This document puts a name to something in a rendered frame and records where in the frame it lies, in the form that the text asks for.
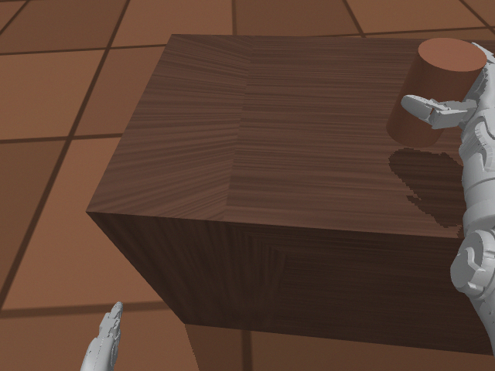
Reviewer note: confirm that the left robot hand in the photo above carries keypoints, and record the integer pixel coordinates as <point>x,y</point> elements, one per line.
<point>102,352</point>

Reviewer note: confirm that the right robot hand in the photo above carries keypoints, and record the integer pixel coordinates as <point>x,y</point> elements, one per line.
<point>481,96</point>

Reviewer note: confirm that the can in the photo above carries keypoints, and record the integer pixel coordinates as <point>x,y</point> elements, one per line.
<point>443,69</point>

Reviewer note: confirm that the right robot arm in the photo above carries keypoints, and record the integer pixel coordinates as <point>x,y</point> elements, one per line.
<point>473,270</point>

